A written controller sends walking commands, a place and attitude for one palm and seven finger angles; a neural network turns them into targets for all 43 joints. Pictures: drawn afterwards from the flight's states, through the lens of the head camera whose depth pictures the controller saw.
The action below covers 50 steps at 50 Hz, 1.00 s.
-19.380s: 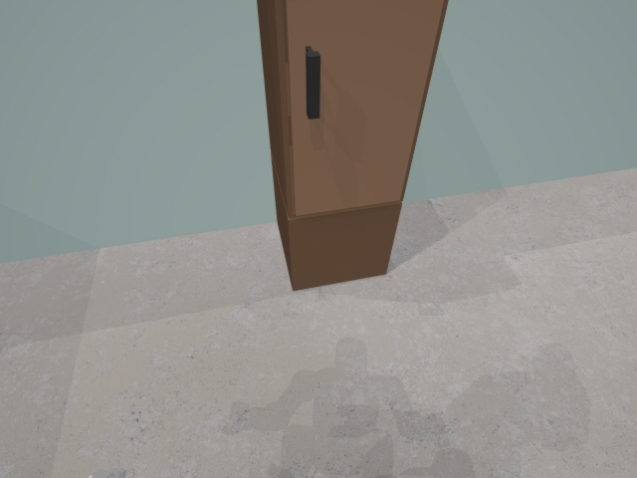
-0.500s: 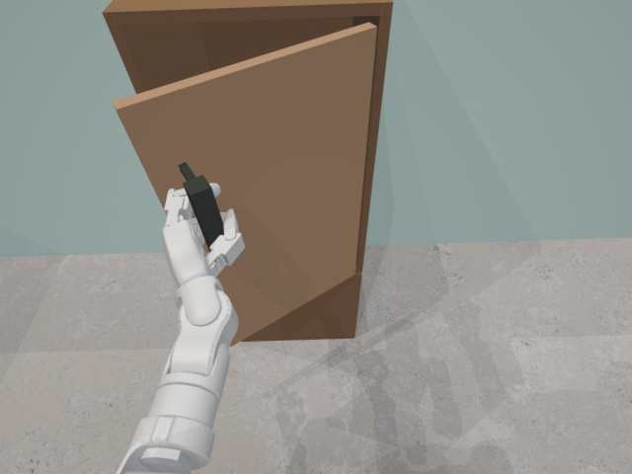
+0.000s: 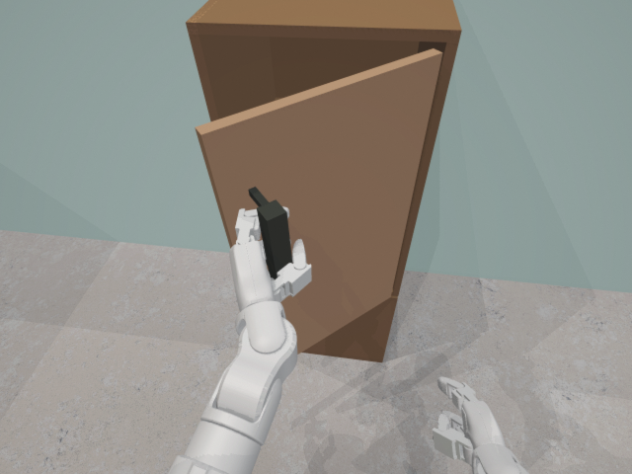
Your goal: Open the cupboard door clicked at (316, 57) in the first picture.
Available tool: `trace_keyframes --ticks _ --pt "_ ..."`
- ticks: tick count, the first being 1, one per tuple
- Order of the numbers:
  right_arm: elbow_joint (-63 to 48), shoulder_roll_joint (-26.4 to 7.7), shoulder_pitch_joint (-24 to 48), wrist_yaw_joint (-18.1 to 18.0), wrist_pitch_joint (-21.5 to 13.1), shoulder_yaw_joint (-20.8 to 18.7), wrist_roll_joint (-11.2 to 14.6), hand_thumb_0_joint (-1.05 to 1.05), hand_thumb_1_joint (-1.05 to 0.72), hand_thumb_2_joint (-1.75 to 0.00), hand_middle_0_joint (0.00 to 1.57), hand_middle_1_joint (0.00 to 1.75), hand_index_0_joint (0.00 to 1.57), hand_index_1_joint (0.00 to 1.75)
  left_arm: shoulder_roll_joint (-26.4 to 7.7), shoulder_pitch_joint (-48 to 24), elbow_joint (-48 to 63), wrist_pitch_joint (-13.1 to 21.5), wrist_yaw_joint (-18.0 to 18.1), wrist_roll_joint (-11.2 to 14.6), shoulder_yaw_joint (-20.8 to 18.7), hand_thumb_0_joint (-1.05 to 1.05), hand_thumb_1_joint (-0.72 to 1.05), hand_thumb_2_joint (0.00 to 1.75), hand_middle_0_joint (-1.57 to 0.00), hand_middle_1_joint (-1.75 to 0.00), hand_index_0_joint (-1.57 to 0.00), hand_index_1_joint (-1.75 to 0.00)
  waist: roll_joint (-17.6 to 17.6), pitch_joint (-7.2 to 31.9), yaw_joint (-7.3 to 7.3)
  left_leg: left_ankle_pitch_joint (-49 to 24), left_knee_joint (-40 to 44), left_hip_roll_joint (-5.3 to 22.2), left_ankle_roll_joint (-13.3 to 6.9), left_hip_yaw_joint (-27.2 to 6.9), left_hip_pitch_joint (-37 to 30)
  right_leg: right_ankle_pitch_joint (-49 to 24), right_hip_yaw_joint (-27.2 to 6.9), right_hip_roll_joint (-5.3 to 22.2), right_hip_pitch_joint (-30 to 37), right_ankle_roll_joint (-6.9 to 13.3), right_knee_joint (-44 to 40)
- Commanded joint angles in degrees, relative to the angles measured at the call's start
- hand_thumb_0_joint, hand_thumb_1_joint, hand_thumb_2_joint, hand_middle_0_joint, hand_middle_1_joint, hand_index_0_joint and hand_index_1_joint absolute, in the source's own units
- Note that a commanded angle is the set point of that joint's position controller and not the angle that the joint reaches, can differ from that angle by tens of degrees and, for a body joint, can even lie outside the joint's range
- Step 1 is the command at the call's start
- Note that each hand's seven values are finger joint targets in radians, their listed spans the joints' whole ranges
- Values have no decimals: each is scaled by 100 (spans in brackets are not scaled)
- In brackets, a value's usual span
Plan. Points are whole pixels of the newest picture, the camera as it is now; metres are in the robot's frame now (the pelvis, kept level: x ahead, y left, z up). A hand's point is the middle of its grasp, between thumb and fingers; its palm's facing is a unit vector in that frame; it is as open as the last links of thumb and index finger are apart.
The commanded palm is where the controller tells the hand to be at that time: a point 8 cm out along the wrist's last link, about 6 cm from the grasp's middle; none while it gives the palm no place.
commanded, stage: open thumb and fingers to let go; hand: left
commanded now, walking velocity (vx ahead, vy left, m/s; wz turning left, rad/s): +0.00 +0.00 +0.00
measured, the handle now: (269, 239) +0.38 +0.10 +0.10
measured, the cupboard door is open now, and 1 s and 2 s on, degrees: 42 43 47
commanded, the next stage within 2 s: slide the hand sideways off the handle in 0.74 s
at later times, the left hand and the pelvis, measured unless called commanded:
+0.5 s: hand (300, 265) +0.34 +0.06 +0.11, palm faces +0.36 -0.93 -0.02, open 13.5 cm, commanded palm +0.30 +0.10 +0.10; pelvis -0.03 +0.01 +0.00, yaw -2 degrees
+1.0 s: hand (286, 282) +0.31 +0.07 +0.11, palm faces -0.01 -0.99 -0.11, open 16.0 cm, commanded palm +0.29 +0.10 +0.10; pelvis -0.04 +0.01 +0.00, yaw -1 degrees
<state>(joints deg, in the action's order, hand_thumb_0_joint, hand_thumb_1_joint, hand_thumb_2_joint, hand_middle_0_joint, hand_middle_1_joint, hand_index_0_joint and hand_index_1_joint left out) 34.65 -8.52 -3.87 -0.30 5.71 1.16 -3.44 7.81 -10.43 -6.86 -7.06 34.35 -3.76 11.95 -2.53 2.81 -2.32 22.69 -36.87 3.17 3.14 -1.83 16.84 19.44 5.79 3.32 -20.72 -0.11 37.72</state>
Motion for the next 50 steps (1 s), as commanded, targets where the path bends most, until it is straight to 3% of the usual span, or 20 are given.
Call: trace_keyframes --ticks 1,7,9,11,16,18,22,26,27,31,33,36,42,43,44,45,47,48,50 --pt "-727 -541 82 -88 -237 -250 10 0 -90 -90 20 30 20 30 569 -1687 1229 614 -221 -154 49 0 55 75 -38 -131 -38 -131 835 1629 174 -2581 214 -347 -276 246 -130 -2900 -116 -236 1138 168 -286" --pt "-678 -577 27 -108 -407 -267 22 0 -90 -90 20 30 20 30 554 -1955 1111 761 -183 -192 14 0 13 57 -35 -127 -35 -127 673 1620 185 -2355 269 -339 -283 257 -42 -2457 -123 -236 1014 188 -339" --pt "-617 -597 -20 -109 -471 -280 19 0 -90 -90 20 30 20 30 590 -2154 998 800 -134 -211 34 0 -1 51 -33 -125 -33 -125 718 1570 231 -2196 275 -336 -290 262 -13 -2210 -119 -248 901 189 -379" --pt "-592 -622 -31 -119 -510 -288 20 0 -90 -90 20 30 20 30 533 -2076 818 817 -102 -212 -32 0 -15 45 -32 -124 -32 -124 817 1520 179 -2058 346 -336 -283 250 77 -2010 -121 -252 916 192 -440" --pt "-476 -653 -38 -156 -614 -302 -9 0 -90 -90 20 30 20 30 453 -2601 515 946 24 -282 -121 0 -50 30 -30 -120 -30 -120 682 1425 214 -1658 400 -358 -302 273 143 -1396 -171 -252 708 197 -577" --pt "-432 -639 -59 -161 -638 -311 -22 0 -90 -90 20 30 20 30 423 -2676 386 991 49 -284 -202 0 -50 30 -30 -120 -30 -120 651 1465 217 -1606 400 -362 -300 306 133 -1330 -174 -253 677 194 -580" --pt "-440 -653 -80 -165 -678 -306 -32 0 -90 -90 20 30 20 30 308 -2832 357 1123 40 -231 -331 0 -50 30 -27 -100 -27 -100 754 1542 221 -1515 432 -370 -302 323 156 -1242 -199 -243 723 176 -629" --pt "-426 -654 -12 -198 -684 -285 -31 0 -90 -90 20 30 20 30 141 -2982 129 1210 57 -183 -540 0 -50 30 -23 -80 -23 -80 767 1365 206 -1201 485 -393 -312 337 232 -813 -254 -238 642 160 -787" --pt "-443 -637 2 -203 -683 -268 -38 0 -90 -90 20 30 20 30 146 -2993 122 1228 60 -158 -562 0 -50 30 -22 -75 -22 -75 674 1366 190 -1184 518 -395 -305 341 235 -796 -248 -236 658 167 -772" --pt "-416 -641 25 -227 -651 -244 -38 0 -90 -90 20 30 20 30 122 -3084 -231 1228 76 -145 -633 0 -50 30 -19 -55 -19 -55 873 1171 224 -978 585 -393 -308 315 291 -526 -242 -245 566 157 -881" --pt "-427 -631 55 -225 -640 -226 -30 0 -90 -90 20 30 20 30 226 -3282 -228 1236 85 -166 -533 0 -50 30 -18 -45 -18 -45 666 1174 281 -896 599 -403 -303 338 249 -454 -246 -233 486 154 -864" --pt "-419 -633 34 -215 -630 -230 -44 0 -90 -90 20 30 20 30 225 -3414 -328 1241 143 -204 -526 0 -50 30 -15 -30 -15 -30 737 1243 282 -916 615 -387 -297 299 224 -475 -197 -258 463 170 -811" --pt "-412 -631 28 -227 -617 -226 -49 0 -90 -90 20 30 20 30 256 -3483 -427 1203 159 -156 -531 0 -50 30 -15 -30 -15 -30 766 1244 279 -867 604 -382 -292 289 294 -428 -183 -256 408 160 -776" --pt "-254 -807 -388 -262 -597 -233 -72 0 -90 -90 20 30 20 30 -36 -3127 -553 1421 -992 -649 590 0 -50 30 -15 -30 -15 -30 1243 1107 637 -1088 543 -337 -406 300 6 -1064 -301 -247 303 183 -641" --pt "-455 -821 -449 -323 -651 -259 -4 0 -90 -90 20 30 20 30 -439 -3394 -227 1674 -1587 -447 198 0 -50 30 -15 -30 -15 -30 1018 1434 521 -1265 505 -370 -435 332 1 -1407 -310 -210 477 193 -576" --pt "-533 -811 -396 -376 -701 -230 35 0 -90 -90 20 30 20 30 -565 -3482 32 1849 -2053 -335 205 0 -50 30 -15 -30 -15 -30 686 1652 437 -1326 487 -399 -435 346 -118 -1528 -342 -190 616 203 -495" --pt "-582 -787 -400 -434 -854 -147 184 0 -90 -90 20 30 20 30 -548 -3666 10 2017 -2921 14 369 0 -50 30 -15 -30 -15 -30 141 1497 506 -1240 523 -404 -395 292 -252 -1497 -322 -189 538 237 -448" --pt "-617 -812 -384 -457 -944 -108 259 0 -90 -90 20 30 20 30 -494 -3595 -169 1978 -3338 334 380 0 -50 30 -15 -30 -15 -30 230 1422 540 -1126 554 -404 -397 254 -278 -1422 -285 -220 525 242 -483" --pt "-711 -824 -275 -491 -1131 -50 384 0 -90 -90 20 30 20 30 -455 -3473 -279 1801 -3722 972 32 0 -50 30 -15 -30 -15 -30 458 1230 450 -841 667 -406 -358 168 -135 -1093 -198 -277 515 215 -592"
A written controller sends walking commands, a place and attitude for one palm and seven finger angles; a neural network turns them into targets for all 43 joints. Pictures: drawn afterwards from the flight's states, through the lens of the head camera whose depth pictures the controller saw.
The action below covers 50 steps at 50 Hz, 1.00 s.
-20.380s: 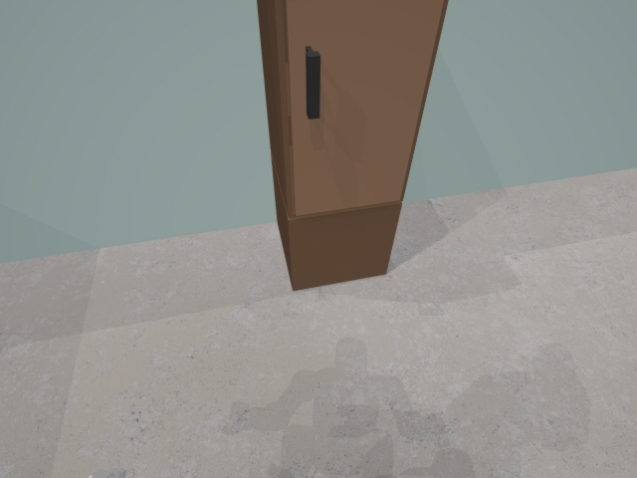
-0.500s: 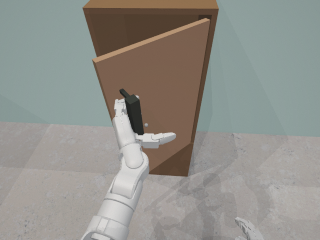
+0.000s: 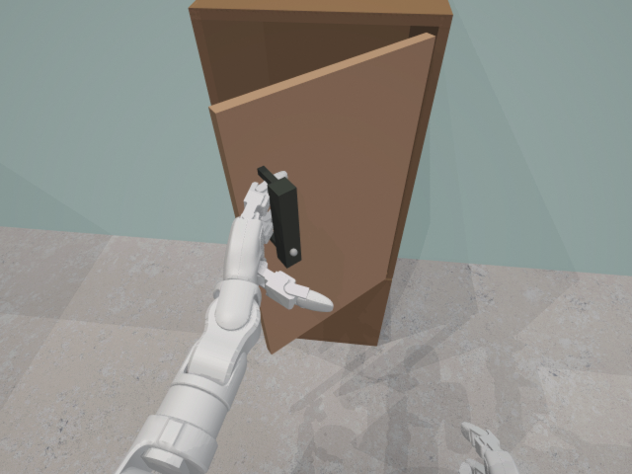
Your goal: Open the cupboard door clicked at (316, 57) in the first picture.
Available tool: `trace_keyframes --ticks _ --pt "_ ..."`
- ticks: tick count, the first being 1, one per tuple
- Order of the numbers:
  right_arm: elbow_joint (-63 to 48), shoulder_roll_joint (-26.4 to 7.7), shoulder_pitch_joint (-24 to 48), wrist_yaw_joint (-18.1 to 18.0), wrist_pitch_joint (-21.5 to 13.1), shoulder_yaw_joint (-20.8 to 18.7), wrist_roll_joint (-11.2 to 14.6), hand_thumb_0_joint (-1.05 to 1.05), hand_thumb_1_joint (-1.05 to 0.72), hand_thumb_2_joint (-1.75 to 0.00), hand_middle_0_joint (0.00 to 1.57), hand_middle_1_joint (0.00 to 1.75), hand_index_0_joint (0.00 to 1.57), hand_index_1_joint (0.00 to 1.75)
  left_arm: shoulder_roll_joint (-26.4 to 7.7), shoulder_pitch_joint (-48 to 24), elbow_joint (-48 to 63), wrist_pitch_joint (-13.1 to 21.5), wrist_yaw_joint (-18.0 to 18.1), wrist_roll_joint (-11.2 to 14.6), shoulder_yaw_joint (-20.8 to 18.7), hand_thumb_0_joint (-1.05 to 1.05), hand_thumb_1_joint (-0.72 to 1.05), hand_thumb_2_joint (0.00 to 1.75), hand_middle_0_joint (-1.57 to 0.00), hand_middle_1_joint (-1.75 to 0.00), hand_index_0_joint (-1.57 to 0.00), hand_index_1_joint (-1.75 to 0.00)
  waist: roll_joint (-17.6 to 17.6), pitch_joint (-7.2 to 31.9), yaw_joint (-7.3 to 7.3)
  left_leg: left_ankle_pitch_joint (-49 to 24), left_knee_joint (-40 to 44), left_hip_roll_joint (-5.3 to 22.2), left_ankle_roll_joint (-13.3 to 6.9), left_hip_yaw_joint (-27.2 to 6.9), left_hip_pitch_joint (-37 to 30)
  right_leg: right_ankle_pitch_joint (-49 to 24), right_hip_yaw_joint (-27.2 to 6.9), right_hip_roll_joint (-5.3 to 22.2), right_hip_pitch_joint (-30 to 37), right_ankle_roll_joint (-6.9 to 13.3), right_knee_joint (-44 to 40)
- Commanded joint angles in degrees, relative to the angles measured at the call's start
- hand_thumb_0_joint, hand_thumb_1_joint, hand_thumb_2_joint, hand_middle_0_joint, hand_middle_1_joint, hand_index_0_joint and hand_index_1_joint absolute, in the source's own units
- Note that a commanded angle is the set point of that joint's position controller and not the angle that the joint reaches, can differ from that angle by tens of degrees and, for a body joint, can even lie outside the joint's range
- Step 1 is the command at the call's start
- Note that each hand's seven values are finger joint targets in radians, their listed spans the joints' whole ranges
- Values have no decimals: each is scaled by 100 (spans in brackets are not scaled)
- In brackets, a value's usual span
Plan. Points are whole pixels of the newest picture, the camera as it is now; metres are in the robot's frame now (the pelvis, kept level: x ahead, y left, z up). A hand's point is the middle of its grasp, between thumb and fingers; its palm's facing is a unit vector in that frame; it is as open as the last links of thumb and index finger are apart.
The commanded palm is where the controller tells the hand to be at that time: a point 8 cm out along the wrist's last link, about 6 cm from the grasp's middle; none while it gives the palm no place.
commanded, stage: slide the hand sideways off the handle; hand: left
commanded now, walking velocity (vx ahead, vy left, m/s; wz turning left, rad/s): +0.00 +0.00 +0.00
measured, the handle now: (277, 217) +0.42 +0.09 +0.10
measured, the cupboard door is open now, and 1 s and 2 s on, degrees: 43 47 47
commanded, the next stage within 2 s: draw the hand back to the body in 1.04 s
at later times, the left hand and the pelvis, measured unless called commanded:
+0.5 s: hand (290, 277) +0.32 +0.06 +0.11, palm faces -0.08 -1.00 -0.02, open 16.3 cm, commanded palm +0.28 +0.12 +0.10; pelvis +0.01 -0.01 +0.00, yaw -1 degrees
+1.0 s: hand (241, 309) +0.27 +0.11 +0.10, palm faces -0.03 -1.00 -0.05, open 16.3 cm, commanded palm +0.25 +0.17 +0.10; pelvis +0.03 -0.01 +0.00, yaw +0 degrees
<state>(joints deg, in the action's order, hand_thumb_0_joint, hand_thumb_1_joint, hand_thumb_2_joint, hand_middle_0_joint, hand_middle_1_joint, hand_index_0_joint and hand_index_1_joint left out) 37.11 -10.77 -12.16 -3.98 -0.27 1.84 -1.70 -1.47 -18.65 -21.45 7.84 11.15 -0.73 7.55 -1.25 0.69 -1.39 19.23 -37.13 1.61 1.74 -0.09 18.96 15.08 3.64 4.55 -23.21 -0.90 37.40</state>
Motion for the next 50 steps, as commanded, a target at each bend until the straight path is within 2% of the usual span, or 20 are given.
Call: trace_keyframes --ticks 1,3,6,8,11,16,18,20,22,24,27,28,30,34,37,40,42,43,47,50 --pt "-966 -606 574 -112 -623 -95 245 0 -90 -90 20 30 20 30 454 -2527 1131 232 -1424 858 328 0 -50 30 -15 -30 -15 -30 340 1306 316 -409 750 -245 -199 -40 -298 -477 52 -412 724 286 -610" --pt "-947 -631 514 -27 -771 -93 253 0 -90 -90 20 30 20 30 380 -2167 1081 147 -1283 1003 16 0 -50 30 -15 -30 -15 -30 560 1138 177 -302 836 -233 -160 -85 -153 -237 127 -419 684 252 -622" --pt "-1063 -630 459 183 -930 -150 206 0 -90 -90 20 30 20 30 248 -1470 1605 235 -996 782 -77 0 -50 30 -15 -30 -15 -30 456 1392 -31 -689 844 -209 -133 -45 -242 -502 137 -409 877 259 -518" --pt "-1115 -601 439 297 -958 -165 191 0 -90 -90 20 30 20 30 308 -1306 1936 281 -877 581 87 0 -50 30 -15 -30 -15 -30 319 1358 0 -836 804 -196 -129 15 -264 -684 116 -397 857 255 -465" --pt "-1152 -640 492 314 -886 -179 181 0 -90 -90 20 30 20 30 -44 -1113 2120 225 -770 413 -90 0 -50 30 -15 -30 -15 -30 531 1163 -2 -552 845 -180 -159 51 -113 -387 48 -408 860 237 -560" --pt "-1244 -574 685 215 -747 -127 181 0 -90 -90 20 30 20 30 -296 -792 2455 4 -722 370 -345 0 -50 30 -15 -30 -15 -30 366 1111 -79 -366 895 -223 -183 126 -149 -191 -45 -397 988 237 -709" --pt "-1300 -533 731 200 -740 -110 179 0 -90 -90 20 30 20 30 -213 -539 2710 -40 -763 451 -318 0 -50 30 -15 -30 -15 -30 303 1195 -104 -520 871 -237 -183 162 -225 -440 -57 -390 1122 227 -709" --pt "-1319 -533 723 187 -750 -123 170 0 -90 -90 20 30 20 30 -266 -274 2977 -29 -813 505 -376 0 -50 30 -15 -30 -15 -30 522 1342 -112 -734 855 -232 -187 179 -290 -749 -49 -396 1292 209 -694" --pt "-1334 -522 742 195 -743 -103 183 0 -90 -90 20 30 20 30 -172 37 3034 -46 -902 524 -241 0 -50 30 -15 -30 -15 -30 517 1153 -77 -800 855 -226 -188 172 -282 -863 -28 -396 1244 197 -684" --pt "-1324 -552 720 178 -760 -124 172 0 -90 -90 20 30 20 30 -323 3 3238 -62 -964 529 -319 0 -50 30 -15 -30 -15 -30 499 1157 -27 -764 797 -248 -200 182 -310 -875 -71 -389 1217 170 -713" --pt "-1367 -552 748 173 -746 -105 183 0 -90 -90 20 30 20 30 -420 455 3342 -149 -1086 554 -395 0 -50 30 -15 -30 -15 -30 436 1056 -54 -788 776 -269 -207 194 -279 -927 -91 -373 1238 165 -728" --pt "-1359 -565 737 151 -747 -111 181 0 -90 -90 20 30 20 30 -514 375 3414 -163 -1123 569 -462 0 -50 30 -15 -30 -15 -30 553 1084 -23 -792 754 -278 -215 180 -281 -947 -103 -376 1253 152 -727" --pt "-1385 -561 752 133 -770 -112 179 0 -90 -90 20 30 20 30 -575 563 3563 -183 -1204 611 -550 0 -50 30 -15 -30 -15 -30 398 1138 -55 -860 725 -296 -212 187 -316 -1039 -117 -370 1292 156 -713" --pt "-1417 -563 736 121 -831 -113 182 0 -90 -90 20 30 20 30 -693 1057 3779 -169 -1341 723 -725 0 -50 30 -15 -30 -15 -30 499 1152 -103 -1074 703 -285 -209 165 -322 -1340 -80 -376 1403 147 -634" --pt "-1450 -563 747 125 -874 -101 191 0 -90 -90 20 30 20 30 -744 1396 3965 -144 -1441 759 -774 0 -50 30 -15 -30 -15 -30 270 1051 -100 -1136 699 -282 -196 172 -315 -1411 -57 -370 1364 157 -590" --pt "-1468 -588 695 118 -957 -121 185 0 -90 -90 20 30 20 30 -837 1720 4185 -101 -1531 815 -881 0 -50 30 -15 -30 -15 -30 422 1144 -106 -1235 654 -272 -204 164 -326 -1576 -48 -382 1415 135 -542" --pt "-1488 -584 722 109 -994 -111 205 0 -90 -90 20 30 20 30 -867 1853 4290 -81 -1598 845 -888 0 -50 30 -15 -30 -15 -30 220 1007 -95 -1154 649 -278 -201 166 -295 -1431 -51 -377 1323 140 -544" --pt "-1472 -598 683 95 -1018 -114 201 0 -90 -90 20 30 20 30 -937 1895 4264 -78 -1617 856 -968 0 -50 30 -15 -30 -15 -30 340 974 -86 -1148 643 -266 -198 147 -270 -1415 -40 -381 1308 137 -542" --pt "-1488 -614 669 70 -1164 -112 217 0 -90 -90 20 30 20 30 -906 2074 4454 -14 -1741 905 -884 0 -50 30 -15 -30 -15 -30 134 883 -45 -1002 611 -274 -188 120 -248 -1166 -13 -380 1153 131 -529" --pt "-1456 -659 609 27 -1263 -124 217 0 -90 -90 20 30 20 30 -1101 2233 4428 18 -1844 991 -1107 0 -50 30 -15 -30 -15 -30 301 926 -66 -959 557 -279 -200 98 -172 -1095 -37 -391 1148 118 -527"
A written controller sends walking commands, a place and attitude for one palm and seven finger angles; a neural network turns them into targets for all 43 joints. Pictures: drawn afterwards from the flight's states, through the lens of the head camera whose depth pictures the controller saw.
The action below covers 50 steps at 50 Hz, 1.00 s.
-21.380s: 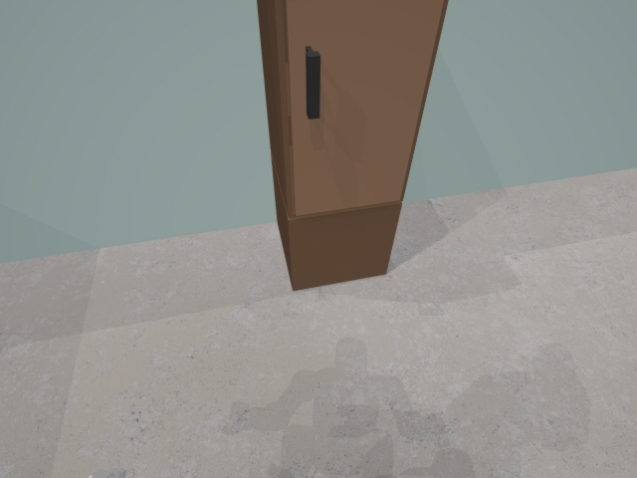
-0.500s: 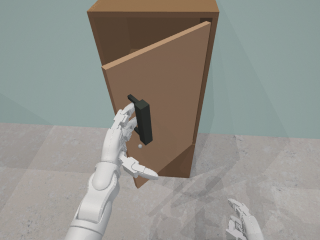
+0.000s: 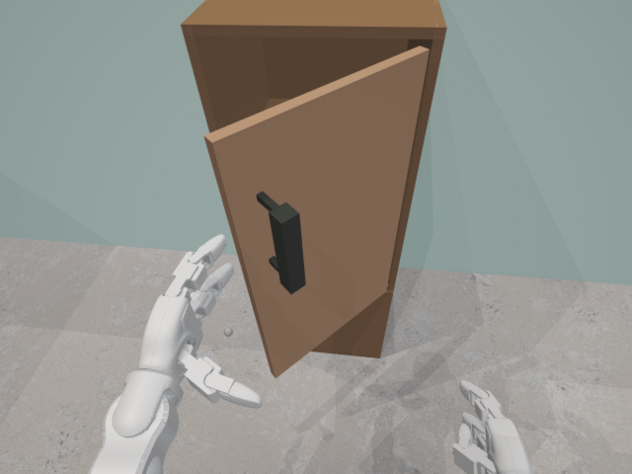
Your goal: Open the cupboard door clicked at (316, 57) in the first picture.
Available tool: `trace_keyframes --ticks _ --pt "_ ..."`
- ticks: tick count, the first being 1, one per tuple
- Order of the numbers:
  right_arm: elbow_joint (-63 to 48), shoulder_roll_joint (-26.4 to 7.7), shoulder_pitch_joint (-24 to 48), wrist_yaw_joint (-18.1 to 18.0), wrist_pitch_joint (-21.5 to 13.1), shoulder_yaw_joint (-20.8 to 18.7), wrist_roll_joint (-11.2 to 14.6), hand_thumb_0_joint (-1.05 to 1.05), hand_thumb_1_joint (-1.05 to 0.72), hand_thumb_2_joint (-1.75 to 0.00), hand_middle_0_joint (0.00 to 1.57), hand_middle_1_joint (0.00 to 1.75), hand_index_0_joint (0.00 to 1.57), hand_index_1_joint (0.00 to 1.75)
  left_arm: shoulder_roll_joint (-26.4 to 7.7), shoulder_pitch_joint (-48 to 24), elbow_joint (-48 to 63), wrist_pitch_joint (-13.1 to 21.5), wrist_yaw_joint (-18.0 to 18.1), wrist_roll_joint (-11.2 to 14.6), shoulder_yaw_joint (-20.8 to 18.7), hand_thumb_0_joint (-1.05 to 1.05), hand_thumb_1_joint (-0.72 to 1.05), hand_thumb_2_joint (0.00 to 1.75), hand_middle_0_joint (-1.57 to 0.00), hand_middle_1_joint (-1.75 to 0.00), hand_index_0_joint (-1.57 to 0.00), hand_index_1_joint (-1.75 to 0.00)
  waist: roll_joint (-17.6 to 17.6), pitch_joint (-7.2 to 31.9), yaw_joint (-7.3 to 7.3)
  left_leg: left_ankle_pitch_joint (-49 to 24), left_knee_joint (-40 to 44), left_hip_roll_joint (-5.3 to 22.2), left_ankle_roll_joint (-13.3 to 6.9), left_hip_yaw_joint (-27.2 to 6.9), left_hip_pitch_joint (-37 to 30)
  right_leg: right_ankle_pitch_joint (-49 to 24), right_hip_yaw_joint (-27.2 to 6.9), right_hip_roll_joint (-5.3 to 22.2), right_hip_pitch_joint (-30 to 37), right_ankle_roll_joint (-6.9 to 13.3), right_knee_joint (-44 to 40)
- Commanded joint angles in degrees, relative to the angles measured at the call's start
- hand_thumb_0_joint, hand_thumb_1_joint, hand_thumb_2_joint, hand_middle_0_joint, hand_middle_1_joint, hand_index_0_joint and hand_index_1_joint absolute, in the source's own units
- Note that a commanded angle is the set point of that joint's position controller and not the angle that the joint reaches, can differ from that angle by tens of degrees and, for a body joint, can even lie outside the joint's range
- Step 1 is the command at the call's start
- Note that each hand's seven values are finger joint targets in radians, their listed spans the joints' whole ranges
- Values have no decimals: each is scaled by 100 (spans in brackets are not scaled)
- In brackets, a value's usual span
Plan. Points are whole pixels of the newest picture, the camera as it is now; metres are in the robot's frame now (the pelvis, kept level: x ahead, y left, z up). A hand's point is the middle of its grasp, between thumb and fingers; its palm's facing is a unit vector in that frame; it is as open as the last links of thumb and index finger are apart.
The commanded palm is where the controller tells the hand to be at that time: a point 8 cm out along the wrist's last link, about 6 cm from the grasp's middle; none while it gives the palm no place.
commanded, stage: slide the hand sideways off the handle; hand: left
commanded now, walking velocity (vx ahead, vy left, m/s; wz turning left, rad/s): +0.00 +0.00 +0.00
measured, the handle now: (279, 242) +0.38 +0.09 +0.10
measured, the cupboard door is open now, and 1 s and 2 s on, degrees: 47 47 47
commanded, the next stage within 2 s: draw the hand back to the body in 0.04 s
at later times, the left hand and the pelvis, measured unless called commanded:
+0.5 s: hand (183, 334) +0.23 +0.16 +0.12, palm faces -0.01 -1.00 -0.06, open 16.3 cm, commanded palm +0.19 +0.22 +0.13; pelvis +0.00 +0.01 +0.00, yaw +0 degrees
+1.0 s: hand (94, 339) +0.20 +0.24 +0.15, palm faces +0.35 -0.87 -0.35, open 13.2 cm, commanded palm +0.16 +0.28 +0.16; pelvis +0.00 +0.01 +0.02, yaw +0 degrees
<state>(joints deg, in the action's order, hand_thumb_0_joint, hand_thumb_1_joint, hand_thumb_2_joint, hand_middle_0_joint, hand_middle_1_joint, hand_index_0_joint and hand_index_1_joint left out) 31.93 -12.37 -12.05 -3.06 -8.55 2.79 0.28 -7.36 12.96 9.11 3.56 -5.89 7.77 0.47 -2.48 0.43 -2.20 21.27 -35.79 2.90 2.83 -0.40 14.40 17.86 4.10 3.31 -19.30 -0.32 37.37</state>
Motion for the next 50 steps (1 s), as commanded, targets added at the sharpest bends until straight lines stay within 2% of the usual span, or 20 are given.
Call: trace_keyframes --ticks 1,3,7,9,10,13,17,18,20,21,27,29,32,33,34,35,36,39,43,50 --pt "-907 -506 595 -71 -461 -193 20 0 -90 -90 20 30 20 30 -439 -978 1336 447 -174 153 -281 0 -50 30 -15 -30 -15 -30 469 857 63 -1107 431 -408 -310 100 308 -1265 -67 -271 691 62 -543" --pt "-882 -513 597 -97 -536 -193 24 0 -90 -90 20 30 20 30 -516 -1193 1352 474 -197 197 -373 0 -50 30 -15 -30 -15 -30 422 838 77 -1009 412 -411 -306 72 354 -1120 -71 -259 625 56 -539" --pt "-848 -503 568 -98 -669 -187 41 0 -90 -90 20 30 20 30 -354 -1305 1319 479 -214 191 -189 0 -50 30 -15 -30 -15 -30 283 891 92 -1021 420 -411 -285 27 313 -1072 2 -257 548 71 -476" --pt "-853 -528 569 -105 -702 -200 28 0 -90 -90 20 30 20 30 -680 -1035 1365 466 -190 207 -570 0 -50 30 -15 -30 -15 -30 337 1101 -44 -1126 432 -411 -285 35 305 -1194 -14 -258 743 87 -452" --pt "-869 -510 596 -99 -712 -172 29 0 -90 -90 20 30 20 30 -610 -1043 1431 444 -209 195 -489 0 -50 30 -15 -30 -15 -30 274 1100 -50 -1193 459 -414 -286 47 286 -1286 -1 -252 781 90 -443" --pt "-873 -505 626 -94 -715 -162 54 0 -90 -90 20 30 20 30 -767 -848 1466 340 -220 265 -731 0 -50 30 -15 -30 -15 -30 200 982 -100 -1195 530 -392 -276 61 300 -1281 0 -260 854 94 -505" --pt "-881 -516 696 -123 -716 -138 80 0 -90 -90 20 30 20 30 -770 -776 1498 171 -317 371 -819 0 -50 30 -15 -30 -15 -30 341 772 -94 -1074 627 -375 -286 62 291 -1082 7 -280 858 79 -648" --pt "-895 -524 708 -122 -732 -141 87 0 -90 -90 20 30 20 30 -799 -805 1681 156 -342 388 -837 0 -50 30 -15 -30 -15 -30 147 813 -98 -1119 643 -386 -276 69 225 -1137 19 -280 876 92 -646" --pt "-917 -530 666 -121 -782 -146 89 0 -90 -90 20 30 20 30 -829 -576 1885 108 -410 426 -870 0 -50 30 -15 -30 -15 -30 146 941 -105 -1312 629 -383 -281 76 110 -1391 46 -288 960 87 -628" --pt "-910 -539 660 -119 -793 -137 86 0 -90 -90 20 30 20 30 -854 -387 1846 72 -434 447 -913 0 -50 30 -15 -30 -15 -30 257 880 -115 -1332 646 -374 -280 57 139 -1390 59 -301 990 86 -650" --pt "-872 -570 697 -161 -857 -124 113 0 -90 -90 20 30 20 30 -1030 -350 2157 -27 -579 581 -1153 0 -50 30 -15 -30 -15 -30 126 637 -62 -1188 706 -385 -288 44 94 -1196 66 -311 911 64 -793" --pt "-865 -586 697 -187 -873 -124 127 0 -90 -90 20 30 20 30 -1122 -282 2175 -58 -625 624 -1287 0 -43 33 -15 -30 -15 -30 52 580 -84 -1136 726 -389 -283 39 72 -1096 77 -325 892 75 -822" --pt "-828 -606 729 -223 -925 -112 128 0 -90 -90 20 30 20 30 -1274 -319 2189 -79 -729 723 -1499 0 -32 37 -16 -30 -16 -30 176 598 -99 -1159 758 -381 -298 2 27 -1098 63 -329 978 66 -883" --pt "-727 -528 671 -310 -881 -165 -22 0 -90 -90 20 30 20 30 -1989 -372 2807 221 155 -133 -1605 0 -29 39 -16 -30 -16 -30 137 502 -161 -1129 982 -359 -343 107 16 -972 -95 -267 1192 64 -1214" --pt "-685 -447 644 -321 -868 -134 -85 0 -90 -90 20 30 20 30 -1454 297 2359 220 510 -228 -1408 0 -26 40 -16 -30 -16 -30 211 163 -99 -1093 1030 -346 -324 121 -3 -883 -56 -242 1077 67 -1328" --pt "-630 -459 638 -289 -813 -116 -94 0 -90 -90 20 30 20 30 -1289 462 2395 256 717 -357 -1211 0 -22 42 -16 -30 -16 -30 185 121 -96 -1232 1110 -317 -319 111 -54 -984 -22 -229 1161 64 -1342" --pt "-591 -487 681 -270 -774 -148 -97 0 -90 -90 20 30 20 30 -1331 544 2404 299 857 -447 -1208 0 -18 43 -16 -30 -16 -30 312 135 -104 -1315 1150 -284 -325 122 -174 -1021 -34 -250 1215 66 -1428" --pt "-531 -482 739 -245 -675 -162 -133 0 -90 -90 20 30 20 30 -1418 409 2568 442 1118 -633 -1237 0 -8 48 -16 -30 -16 -30 -232 123 -81 -1297 1372 -283 -305 164 -397 -933 -50 -239 1333 78 -1550" --pt "-431 -493 787 -274 -588 -214 -155 0 -90 -90 20 30 20 30 -1613 353 2425 570 1302 -733 -1481 0 6 54 -17 -30 -17 -30 32 103 -84 -1293 1555 -260 -325 171 -608 -822 -53 -251 1471 68 -1747" --pt "-349 -502 872 -262 -490 -270 -174 0 -90 -90 20 30 20 30 -1728 546 2468 681 1383 -778 -1778 0 31 64 -18 -30 -18 -30 -128 240 -169 -1758 1711 -262 -305 174 -795 -1271 -46 -279 1830 76 -1772"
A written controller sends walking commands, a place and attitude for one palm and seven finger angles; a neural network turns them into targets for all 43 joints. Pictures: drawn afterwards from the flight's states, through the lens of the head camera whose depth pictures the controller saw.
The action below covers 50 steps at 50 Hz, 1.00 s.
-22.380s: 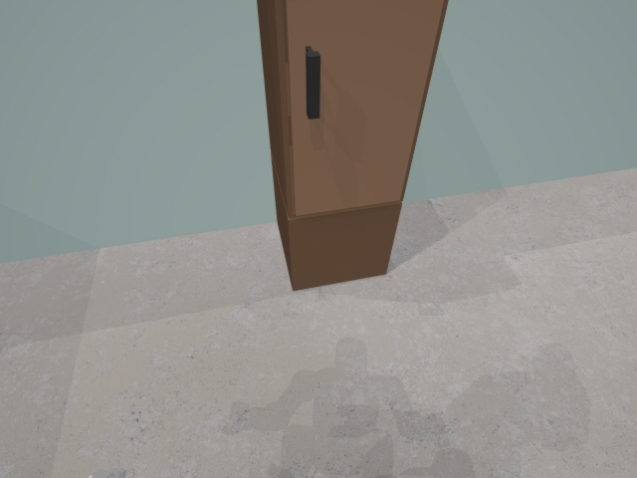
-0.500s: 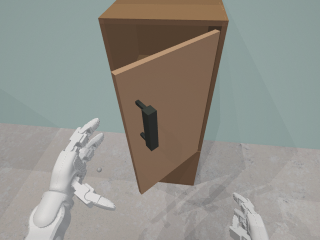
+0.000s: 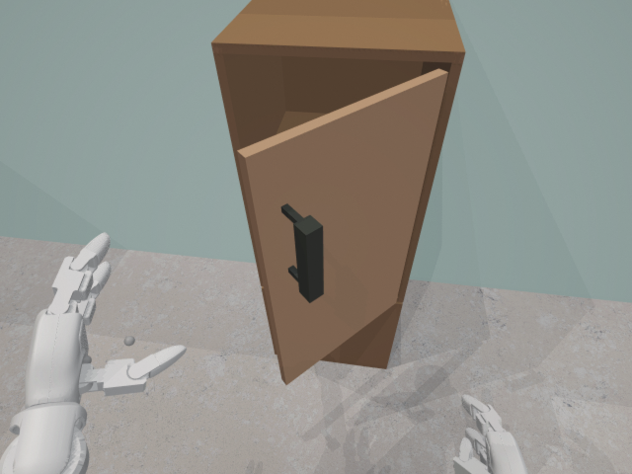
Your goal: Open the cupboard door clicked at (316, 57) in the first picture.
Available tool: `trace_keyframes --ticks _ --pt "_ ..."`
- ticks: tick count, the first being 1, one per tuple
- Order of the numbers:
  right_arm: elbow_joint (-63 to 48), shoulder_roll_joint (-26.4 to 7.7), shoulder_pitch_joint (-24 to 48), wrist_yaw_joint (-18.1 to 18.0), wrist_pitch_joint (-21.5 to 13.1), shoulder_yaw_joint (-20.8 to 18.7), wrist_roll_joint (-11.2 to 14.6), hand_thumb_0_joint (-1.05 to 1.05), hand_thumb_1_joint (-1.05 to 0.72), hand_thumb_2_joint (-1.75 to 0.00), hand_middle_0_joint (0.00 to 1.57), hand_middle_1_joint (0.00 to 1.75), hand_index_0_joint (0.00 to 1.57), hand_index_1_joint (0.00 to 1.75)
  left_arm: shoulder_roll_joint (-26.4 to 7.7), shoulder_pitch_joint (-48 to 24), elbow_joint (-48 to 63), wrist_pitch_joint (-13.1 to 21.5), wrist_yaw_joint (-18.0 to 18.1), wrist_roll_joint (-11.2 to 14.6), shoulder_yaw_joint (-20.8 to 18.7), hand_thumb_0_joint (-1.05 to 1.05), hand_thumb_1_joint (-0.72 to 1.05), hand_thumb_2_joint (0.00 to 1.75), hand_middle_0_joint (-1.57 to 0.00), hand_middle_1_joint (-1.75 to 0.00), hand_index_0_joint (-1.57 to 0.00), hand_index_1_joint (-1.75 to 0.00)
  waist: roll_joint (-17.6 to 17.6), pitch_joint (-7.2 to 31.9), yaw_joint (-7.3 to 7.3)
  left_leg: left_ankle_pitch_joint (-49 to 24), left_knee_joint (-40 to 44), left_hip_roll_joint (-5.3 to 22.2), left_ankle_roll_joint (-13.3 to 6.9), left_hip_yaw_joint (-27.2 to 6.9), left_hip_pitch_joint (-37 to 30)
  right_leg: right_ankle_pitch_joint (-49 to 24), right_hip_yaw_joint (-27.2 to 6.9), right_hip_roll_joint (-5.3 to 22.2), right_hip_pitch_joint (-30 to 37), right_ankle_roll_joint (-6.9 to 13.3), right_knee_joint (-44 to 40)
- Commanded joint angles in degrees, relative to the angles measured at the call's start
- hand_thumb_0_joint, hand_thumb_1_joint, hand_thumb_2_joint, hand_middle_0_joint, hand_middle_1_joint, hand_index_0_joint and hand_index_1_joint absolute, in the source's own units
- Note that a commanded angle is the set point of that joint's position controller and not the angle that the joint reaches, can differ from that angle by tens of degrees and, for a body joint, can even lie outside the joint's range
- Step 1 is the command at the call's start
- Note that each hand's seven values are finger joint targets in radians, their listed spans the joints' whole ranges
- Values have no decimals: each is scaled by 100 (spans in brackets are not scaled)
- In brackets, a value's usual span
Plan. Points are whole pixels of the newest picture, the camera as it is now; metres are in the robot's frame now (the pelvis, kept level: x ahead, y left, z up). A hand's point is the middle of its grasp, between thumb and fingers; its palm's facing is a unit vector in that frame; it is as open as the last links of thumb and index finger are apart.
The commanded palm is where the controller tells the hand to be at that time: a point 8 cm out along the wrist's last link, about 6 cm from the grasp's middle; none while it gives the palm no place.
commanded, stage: draw the hand back to the body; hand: left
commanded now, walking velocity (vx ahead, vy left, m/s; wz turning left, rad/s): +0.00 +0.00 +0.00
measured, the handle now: (300, 253) +0.38 +0.08 +0.08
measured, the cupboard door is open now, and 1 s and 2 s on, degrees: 47 47 47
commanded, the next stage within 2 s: step back with the hand held close in 0.72 s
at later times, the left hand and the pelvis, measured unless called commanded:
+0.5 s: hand (76, 323) +0.20 +0.27 +0.15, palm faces +0.48 -0.78 -0.40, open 7.8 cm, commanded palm +0.15 +0.30 +0.17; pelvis +0.01 +0.00 +0.00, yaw -1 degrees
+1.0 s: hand (76, 320) +0.20 +0.27 +0.16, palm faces +0.42 -0.78 -0.47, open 7.4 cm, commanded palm +0.14 +0.31 +0.17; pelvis +0.00 +0.01 +0.00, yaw +0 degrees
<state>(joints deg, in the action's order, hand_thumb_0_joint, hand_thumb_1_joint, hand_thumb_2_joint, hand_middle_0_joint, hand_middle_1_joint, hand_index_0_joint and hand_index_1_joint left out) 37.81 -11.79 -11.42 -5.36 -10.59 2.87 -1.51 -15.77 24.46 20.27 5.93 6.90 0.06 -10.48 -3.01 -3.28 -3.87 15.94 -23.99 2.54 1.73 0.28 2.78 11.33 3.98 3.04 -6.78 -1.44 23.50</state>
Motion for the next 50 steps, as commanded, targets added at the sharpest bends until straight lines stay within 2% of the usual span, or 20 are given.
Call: trace_keyframes --ticks 1,6,7,9,13,15,17,18,21,25,32,35,37,40,42,43,44,45,46,50 --pt "-917 -571 822 -31 -279 -285 2 0 -90 -90 20 30 20 30 -968 -554 1298 447 110 -17 -765 0 34 66 -18 -30 -18 -30 -72 556 -15 -1223 556 -223 -178 83 376 -598 -21 -264 592 192 -404" --pt "-903 -587 833 -18 -214 -332 12 0 -90 -90 20 30 20 30 -1094 -403 1207 447 104 17 -1052 0 51 74 -19 -30 -19 -30 83 451 -52 -1361 592 -195 -169 95 368 -728 -26 -300 616 185 -431" --pt "-921 -573 826 -12 -194 -331 16 0 -90 -90 20 30 20 30 -1052 -448 1288 461 100 27 -1045 0 55 75 -19 -30 -19 -30 -62 475 -38 -1365 609 -201 -167 115 359 -737 -37 -286 634 183 -419" --pt "-915 -575 820 -15 -175 -346 19 0 -90 -90 20 30 20 30 -1164 -434 1269 478 112 50 -1226 0 62 78 -19 -30 -19 -30 114 446 -50 -1399 608 -200 -170 110 375 -791 -21 -300 650 180 -430" --pt "-892 -573 821 -24 -131 -375 33 0 -90 -90 20 30 20 30 -1244 -447 1285 480 112 77 -1409 0 76 84 -19 -30 -19 -30 -180 478 -54 -1516 583 -201 -168 165 296 -908 -57 -291 654 179 -457" --pt "-882 -590 785 -26 -128 -400 23 0 -90 -90 20 30 20 30 -1344 -407 1285 493 129 97 -1573 0 83 87 -20 -30 -20 -30 -19 591 -72 -1640 557 -201 -177 172 260 -1057 -50 -302 726 171 -446" --pt "-871 -583 804 -25 -128 -400 31 0 -90 -90 20 30 20 30 -1360 -425 1299 482 124 114 -1628 0 90 90 -20 -30 -20 -30 -142 547 -62 -1663 556 -203 -172 181 244 -1072 -55 -289 713 169 -471" --pt "-854 -589 798 -26 -120 -401 32 0 -90 -90 20 30 20 30 -1247 -406 1204 464 111 117 -1521 0 90 90 -20 -30 -20 -30 -4 488 -44 -1698 555 -195 -178 176 241 -1080 -33 -303 669 160 -471" --pt "-836 -638 808 -12 -137 -425 38 0 -90 -90 20 30 20 30 -1191 -537 1193 437 90 95 -1378 0 90 90 -20 -30 -20 -30 -81 348 -3 -1573 559 -205 -185 200 206 -962 -48 -319 536 158 -561" --pt "-852 -631 787 -14 -136 -429 26 0 -90 -90 20 30 20 30 -1276 -542 1294 435 128 84 -1465 0 90 90 -20 -30 -20 -30 -32 593 -40 -1678 572 -226 -187 174 178 -1038 -30 -318 691 156 -486" --pt "-865 -588 830 -20 -132 -398 16 0 -90 -90 20 30 20 30 -1285 -489 1299 414 129 87 -1507 0 90 90 -20 -30 -20 -30 -217 482 -56 -1655 585 -221 -159 167 221 -1029 -35 -318 674 168 -502" --pt "-873 -598 813 -5 -128 -409 20 0 -90 -90 20 30 20 30 -1297 -527 1304 419 120 95 -1528 0 90 90 -20 -30 -20 -30 -67 514 -44 -1603 594 -216 -159 149 226 -984 -25 -335 676 162 -510" --pt "-873 -583 833 -8 -130 -397 22 0 -90 -90 20 30 20 30 -1255 -531 1293 415 110 98 -1488 0 90 90 -20 -30 -20 -30 -267 465 -47 -1563 604 -219 -160 170 221 -954 -40 -310 653 165 -528" --pt "-870 -601 815 -3 -117 -416 17 0 -90 -90 20 30 20 30 -1267 -486 1232 408 107 106 -1513 0 90 90 -20 -30 -20 -30 43 533 -48 -1589 588 -213 -172 163 232 -985 -26 -332 688 150 -524" --pt "-897 -604 879 -5 -149 -395 20 0 -90 -90 20 30 20 30 -1409 -934 1657 457 124 103 -1551 0 90 90 -20 -30 -20 -30 -245 655 -36 -1568 583 -237 -170 140 170 -990 -50 -315 725 160 -523" --pt "-1108 -728 814 7 30 -353 78 0 -90 -90 20 30 20 30 -2067 -1105 1695 658 123 130 -2226 0 90 90 -20 -30 -20 -30 -38 -54 250 -1182 396 -129 -269 159 795 -1190 -277 -114 -24 130 -753" --pt "-1057 -658 802 10 163 -383 65 0 -90 -90 20 30 20 30 -1604 -421 1222 641 40 124 -1892 0 90 90 -20 -30 -20 -30 297 41 247 -1179 272 -133 -276 96 825 -1301 -220 -25 -40 136 -721" --pt "-1140 -712 803 36 251 -406 58 0 -90 -90 20 30 20 30 -1494 -129 1270 640 7 127 -1798 0 90 90 -20 -30 -20 -30 343 230 250 -1216 216 -143 -259 112 809 -1326 -200 0 -33 138 -652" --pt "-1180 -715 859 19 301 -416 54 0 -90 -90 20 30 20 30 -1528 -26 1430 691 4 127 -1836 0 90 90 -20 -30 -20 -30 20 363 243 -1453 204 -153 -252 119 819 -1580 -156 22 45 151 -541" --pt "-1352 -762 733 30 464 -499 66 0 -90 -90 20 30 20 30 -1581 543 1747 722 45 172 -1933 0 90 90 -20 -30 -20 -30 -85 1162 265 -2324 10 -41 -205 108 775 -2226 -111 43 314 121 -61"
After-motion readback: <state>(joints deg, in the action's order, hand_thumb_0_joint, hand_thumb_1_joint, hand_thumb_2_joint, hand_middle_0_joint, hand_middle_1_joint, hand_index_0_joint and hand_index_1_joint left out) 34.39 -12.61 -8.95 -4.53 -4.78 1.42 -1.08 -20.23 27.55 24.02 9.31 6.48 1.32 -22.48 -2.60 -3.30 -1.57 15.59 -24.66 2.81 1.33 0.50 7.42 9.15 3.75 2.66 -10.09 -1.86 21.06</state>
